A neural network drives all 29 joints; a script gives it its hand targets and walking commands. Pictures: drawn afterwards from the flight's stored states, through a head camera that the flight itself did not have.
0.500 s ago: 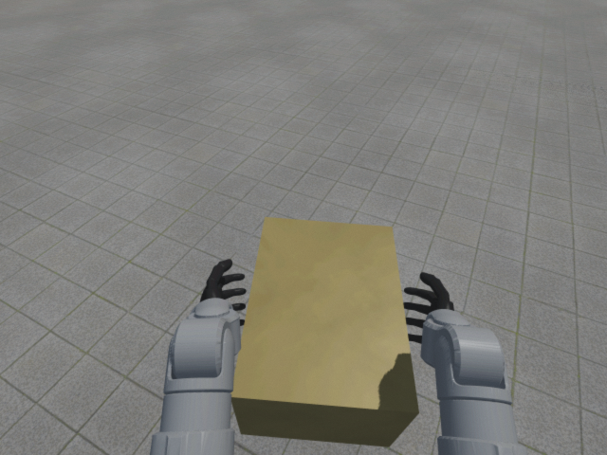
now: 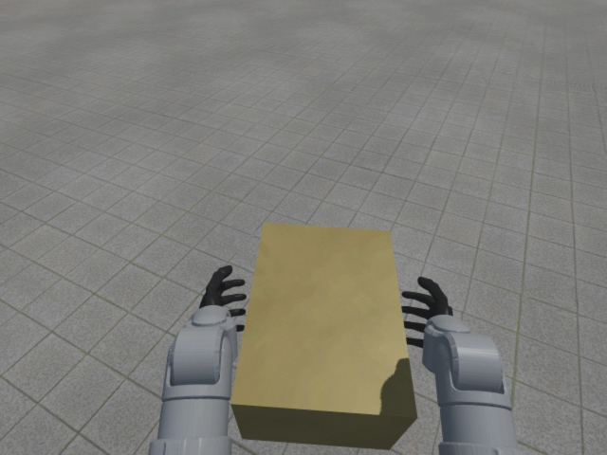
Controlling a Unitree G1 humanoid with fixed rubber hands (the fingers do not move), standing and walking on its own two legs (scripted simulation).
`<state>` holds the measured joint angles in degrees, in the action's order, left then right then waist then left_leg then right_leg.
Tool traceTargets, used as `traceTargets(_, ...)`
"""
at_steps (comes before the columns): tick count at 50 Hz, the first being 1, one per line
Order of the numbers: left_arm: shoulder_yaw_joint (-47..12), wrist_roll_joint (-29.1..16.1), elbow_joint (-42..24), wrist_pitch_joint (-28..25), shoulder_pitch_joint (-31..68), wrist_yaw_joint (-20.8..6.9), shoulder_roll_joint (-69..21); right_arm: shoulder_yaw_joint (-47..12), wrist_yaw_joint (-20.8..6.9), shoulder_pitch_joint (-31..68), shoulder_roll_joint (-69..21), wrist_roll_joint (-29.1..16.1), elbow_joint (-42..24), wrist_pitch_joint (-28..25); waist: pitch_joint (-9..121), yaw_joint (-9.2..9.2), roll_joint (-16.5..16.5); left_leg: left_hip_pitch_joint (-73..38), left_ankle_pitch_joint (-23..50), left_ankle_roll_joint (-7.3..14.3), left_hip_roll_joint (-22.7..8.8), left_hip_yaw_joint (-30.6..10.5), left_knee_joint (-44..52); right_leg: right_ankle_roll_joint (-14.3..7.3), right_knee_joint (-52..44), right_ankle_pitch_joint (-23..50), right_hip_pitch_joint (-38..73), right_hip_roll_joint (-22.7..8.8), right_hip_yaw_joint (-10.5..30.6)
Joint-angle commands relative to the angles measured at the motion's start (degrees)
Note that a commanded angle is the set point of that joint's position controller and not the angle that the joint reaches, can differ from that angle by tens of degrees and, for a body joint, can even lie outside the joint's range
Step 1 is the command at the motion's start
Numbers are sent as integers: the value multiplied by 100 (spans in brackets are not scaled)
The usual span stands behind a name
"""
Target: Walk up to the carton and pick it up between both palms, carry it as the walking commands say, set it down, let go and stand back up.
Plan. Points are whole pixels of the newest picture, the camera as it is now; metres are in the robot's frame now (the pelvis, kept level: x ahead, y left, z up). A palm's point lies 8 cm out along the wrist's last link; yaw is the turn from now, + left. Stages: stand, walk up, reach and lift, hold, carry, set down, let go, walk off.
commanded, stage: carry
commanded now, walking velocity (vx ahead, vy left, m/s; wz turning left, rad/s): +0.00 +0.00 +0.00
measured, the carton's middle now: (321, 327) +0.34 +0.00 -0.03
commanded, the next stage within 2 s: none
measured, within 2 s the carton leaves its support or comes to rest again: neither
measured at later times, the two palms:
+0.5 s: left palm (209, 326) +0.28 +0.14 +0.07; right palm (440, 330) +0.28 -0.15 +0.06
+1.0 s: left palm (212, 328) +0.29 +0.14 +0.06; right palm (440, 329) +0.28 -0.15 +0.06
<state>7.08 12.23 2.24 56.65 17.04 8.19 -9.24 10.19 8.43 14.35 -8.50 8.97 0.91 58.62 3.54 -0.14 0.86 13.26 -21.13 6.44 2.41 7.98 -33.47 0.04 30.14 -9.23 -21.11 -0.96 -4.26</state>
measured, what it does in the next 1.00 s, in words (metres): stands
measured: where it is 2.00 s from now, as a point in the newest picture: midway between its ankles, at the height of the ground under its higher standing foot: outside the picture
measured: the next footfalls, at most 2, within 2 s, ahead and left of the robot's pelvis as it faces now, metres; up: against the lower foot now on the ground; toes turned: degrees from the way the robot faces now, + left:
none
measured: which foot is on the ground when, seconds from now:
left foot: down 0.00-1.00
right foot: down 0.00-1.00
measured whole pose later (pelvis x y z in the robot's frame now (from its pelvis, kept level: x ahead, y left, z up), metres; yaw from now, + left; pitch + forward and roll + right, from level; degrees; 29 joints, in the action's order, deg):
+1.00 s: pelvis +0.00 +0.00 +0.00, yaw +0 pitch +0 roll -1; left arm 5.9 11.4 -0.1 54.4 13.0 7.7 -8.3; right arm 8.8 5.9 12.0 -8.0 8.4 -1.1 55.1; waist 3.2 0.0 0.8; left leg 12.9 -21.0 6.1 2.3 7.8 -33.2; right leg -0.3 30.1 -9.4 -20.8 -0.9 -4.5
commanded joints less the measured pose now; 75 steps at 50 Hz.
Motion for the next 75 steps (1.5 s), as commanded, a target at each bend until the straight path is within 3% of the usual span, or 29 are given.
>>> traceTargets(1, -3192, -2264, -347, -6, 2344, -1751, -5579, -3587, -1855, 3597, -5218, -2219, -846, -192, 1551, 28, -25, -307, 2361, -390, -1188, -949, 714, -258, -39, 884, 696, -543, 474)
traceTargets(2, -3299, -2349, -612, 6, 2207, -1740, -5543, -3735, -1825, 3660, -5172, -2348, -1335, -216, 1725, 25, -145, -381, 2126, -322, -1138, -850, 613, -285, -106, 1000, 780, -604, 549)
traceTargets(5, -3085, -2139, -191, 23, 2035, -1739, -5440, -3476, -1831, 3377, -4997, -2095, -800, -180, 1543, 16, -30, -36, 1372, -317, -1171, -997, 891, -269, -196, 493, 824, -591, 560)
traceTargets(6, -2821, -1894, 292, -105, 1867, -1745, -5276, -3132, -1853, 3160, -4842, -1813, -221, -291, 1550, 17, 89, -101, 1436, -313, -1170, -987, 878, -252, -206, 526, 784, -603, 580)
traceTargets(8, -3273, -2273, -543, -59, 2038, -1733, -5470, -3647, -1858, 3252, -5103, -2197, -961, -239, 1668, 23, -31, -338, 2040, -317, -1166, -926, 663, -288, -151, 926, 762, -617, 567)
traceTargets(11, -3312, -2296, -684, -33, 2220, -1713, -5451, -3677, -1821, 3386, -5107, -2241, -1113, -223, 1740, 17, -123, -295, 2094, -339, -1115, -870, 613, -318, -126, 1107, 884, -617, 538)
traceTargets(12, -2935, -1972, -36, -102, 1913, -1710, -5296, -3361, -1832, 3194, -4898, -1947, -557, -292, 1685, 13, 3, -341, 2243, -400, -1155, -891, 708, -328, -83, 1070, 797, -598, 533)
traceTargets(14, -3289, -2201, -572, -113, 2009, -1693, -5356, -3596, -1806, 3291, -4907, -2109, -1139, -334, 1551, 13, 120, -263, 2210, -373, -1206, -921, 739, -256, -116, 682, 718, -552, 482)
traceTargets(16, -2945, -1893, -10, -165, 1895, -1708, -5216, -3262, -1832, 3052, -4864, -1842, -442, -393, 1494, 17, 194, -287, 2618, -420, -1267, -975, 784, -251, -40, 694, 712, -549, 432)
traceTargets(17, -3360, -2179, -812, -178, 2130, -1697, -5254, -3634, -1841, 3106, -4933, -2090, -1041, -380, 1445, 16, 171, -299, 2706, -421, -1274, -980, 759, -252, -56, 632, 647, -548, 451)
traceTargets(19, -3035, -1995, -244, -139, 2081, -1713, -5180, -3367, -1836, 3027, -4828, -1861, -567, -380, 1532, 17, 1, -295, 2011, -303, -1204, -935, 741, -290, -196, 631, 740, -602, 564)
traceTargets(21, -3053, -2038, -331, -239, 1979, -1671, -5109, -3345, -1800, 3075, -4780, -1913, -719, -458, 1639, 28, -58, -295, 1739, -294, -1119, -889, 714, -264, -223, 776, 825, -626, 599)
traceTargets(22, -3396, -2345, -1049, -171, 2203, -1663, -5239, -3764, -1785, 3140, -4912, -2178, -1365, -387, 1585, 34, -193, -180, 1576, -282, -1129, -947, 747, -283, -264, 728, 862, -621, 596)
traceTargets(24, -3183, -2189, -576, -149, 2158, -1678, -5167, -3538, -1769, 3179, -4788, -2011, -1020, -385, 1525, 29, -132, -68, 1113, -259, -1066, -902, 825, -291, -358, 643, 880, -639, 668)
traceTargets(26, -3266, -2190, -698, -150, 2139, -1671, -5197, -3561, -1770, 3119, -4804, -2040, -1022, -354, 1357, 43, -57, 50, 1308, -359, -1181, -1026, 990, -247, -272, 451, 795, -601, 551)
traceTargets(27, -2844, -1869, 22, -212, 1817, -1679, -4987, -3207, -1790, 2869, -4654, -1746, -440, -431, 1408, 25, -4, -31, 1437, -325, -1187, -1006, 954, -236, -273, 482, 781, -608, 565)
traceTargets(31, -3177, -2068, -503, -224, 2025, -1642, -5179, -3498, -1808, 2946, -4804, -1995, -828, -456, 1471, 20, 226, -347, 2709, -409, -1245, -942, 813, -238, -106, 678, 666, -569, 461)
traceTargets(37, -3209, -2118, -673, -207, 1945, -1630, -5089, -3628, -1759, 3023, -4807, -2068, -1116, -460, 1572, 21, -171, -253, 1844, -291, -1140, -877, 718, -297, -208, 713, 833, -602, 535)
traceTargets(40, -2859, -1834, 6, -337, 1753, -1642, -4999, -3270, -1752, 2942, -4607, -1759, -610, -581, 1572, 49, -112, -186, 1706, -335, -1155, -909, 754, -281, -202, 769, 867, -614, 541)
traceTargets(44, -3391, -2245, -1085, -324, 2132, -1627, -5178, -3773, -1779, 2983, -4902, -2165, -1297, -535, 1563, 42, 131, -396, 2806, -411, -1221, -918, 660, -293, -31, 948, 782, -575, 419)
traceTargets(47, -2883, -1769, -115, -353, 1760, -1614, -4909, -3175, -1753, 2733, -4627, -1725, -356, -583, 1629, 37, 118, -459, 2519, -390, -1216, -902, 692, -290, -79, 780, 706, -581, 482)
traceTargets(49, -3355, -2164, -953, -370, 1944, -1598, -4996, -3526, -1744, 2671, -4690, -1979, -1048, -585, 1625, 34, 69, -296, 2251, -342, -1164, -889, 674, -272, -137, 799, 812, -583, 507)
traceTargets(50, -3120, -2007, -503, -336, 1834, -1608, -4932, -3435, -1750, 2679, -4697, -1870, -752, -568, 1522, 39, 13, -228, 2132, -332, -1163, -918, 743, -277, -150, 768, 797, -599, 517)
traceTargets(53, -3391, -2275, -1068, -246, 2121, -1588, -5082, -3657, -1727, 2860, -4770, -2142, -1172, -448, 1449, 40, 30, -287, 2123, -362, -1200, -909, 757, -285, -147, 670, 716, -597, 524)
traceTargets(57, -3025, -1914, -350, -360, 1781, -1586, -4888, -3281, -1733, 2648, -4593, -1791, -602, -578, 1467, 36, 67, -216, 2023, -347, -1194, -943, 799, -247, -175, 532, 745, -581, 518)
traceTargets(64, -3002, -1955, -532, -506, 2018, -1587, -4859, -3316, -1726, 2617, -4701, -1800, -522, -697, 1594, 64, -62, -243, 2009, -339, -1082, -809, 609, -337, -130, 1124, 894, -644, 560)
traceTargets(69, -3365, -2212, -1185, -374, 2126, -1561, -4974, -3659, -1701, 2802, -4757, -2100, -1220, -574, 1436, 47, 54, -120, 1808, -374, -1168, -976, 857, -305, -201, 659, 785, -606, 536)
traceTargets(70, -3006, -1931, -398, -353, 1915, -1567, -4827, -3337, -1695, 2705, -4611, -1809, -620, -590, 1421, 29, -31, -133, 1889, -346, -1190, -947, 787, -267, -184, 660, 809, -573, 490)
traceTargets(75, -3103, -1944, -577, -494, 1998, -1577, -4853, -3326, -1746, 2695, -4585, -1821, -658, -701, 1433, 58, 180, -207, 1955, -347, -1208, -954, 825, -282, -206, 539, 718, -603, 517)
